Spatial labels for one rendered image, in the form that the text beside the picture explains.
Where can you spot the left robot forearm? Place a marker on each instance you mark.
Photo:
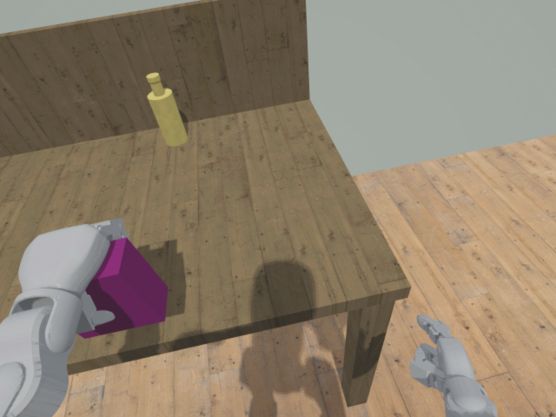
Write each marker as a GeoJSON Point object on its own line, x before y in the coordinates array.
{"type": "Point", "coordinates": [35, 342]}

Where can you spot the robot left hand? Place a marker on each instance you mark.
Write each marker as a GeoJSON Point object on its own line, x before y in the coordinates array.
{"type": "Point", "coordinates": [68, 259]}

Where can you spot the robot right hand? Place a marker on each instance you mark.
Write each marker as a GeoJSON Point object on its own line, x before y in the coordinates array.
{"type": "Point", "coordinates": [432, 367]}

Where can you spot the table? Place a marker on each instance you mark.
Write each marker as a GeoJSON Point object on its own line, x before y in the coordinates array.
{"type": "Point", "coordinates": [253, 223]}

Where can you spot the sponge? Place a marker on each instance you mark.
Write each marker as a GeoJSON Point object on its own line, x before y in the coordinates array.
{"type": "Point", "coordinates": [129, 287]}

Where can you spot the right robot forearm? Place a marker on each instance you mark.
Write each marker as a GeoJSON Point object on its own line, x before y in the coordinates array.
{"type": "Point", "coordinates": [465, 397]}

